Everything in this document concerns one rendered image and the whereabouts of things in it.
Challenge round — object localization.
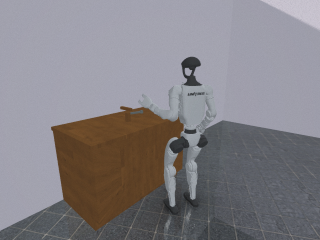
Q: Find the counter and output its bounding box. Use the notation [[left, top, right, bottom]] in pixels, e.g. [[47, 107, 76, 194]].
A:
[[51, 106, 184, 231]]

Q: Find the robot left upper arm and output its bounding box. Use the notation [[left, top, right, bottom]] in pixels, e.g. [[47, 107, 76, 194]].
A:
[[167, 85, 182, 122]]

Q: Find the robot right upper arm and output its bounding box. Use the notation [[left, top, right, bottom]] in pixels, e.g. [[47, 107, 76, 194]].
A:
[[203, 84, 217, 118]]

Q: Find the robot right thigh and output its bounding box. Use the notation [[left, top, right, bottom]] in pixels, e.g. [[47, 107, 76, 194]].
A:
[[185, 133, 208, 172]]

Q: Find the left robot forearm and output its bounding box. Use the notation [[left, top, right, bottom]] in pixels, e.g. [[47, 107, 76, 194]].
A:
[[148, 103, 173, 120]]

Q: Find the tap lever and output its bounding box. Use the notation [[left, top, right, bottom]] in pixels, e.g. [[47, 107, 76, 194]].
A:
[[130, 110, 143, 115]]

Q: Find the robot left foot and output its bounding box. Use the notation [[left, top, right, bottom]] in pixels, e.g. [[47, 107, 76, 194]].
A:
[[163, 198, 179, 215]]

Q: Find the right robot forearm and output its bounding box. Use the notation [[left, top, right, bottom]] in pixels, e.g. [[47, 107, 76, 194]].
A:
[[199, 115, 216, 130]]

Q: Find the robot right hand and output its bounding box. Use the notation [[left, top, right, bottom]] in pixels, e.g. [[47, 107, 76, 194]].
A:
[[196, 125, 205, 134]]

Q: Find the robot left hand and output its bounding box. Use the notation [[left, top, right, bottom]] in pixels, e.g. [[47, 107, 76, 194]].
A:
[[138, 94, 153, 109]]

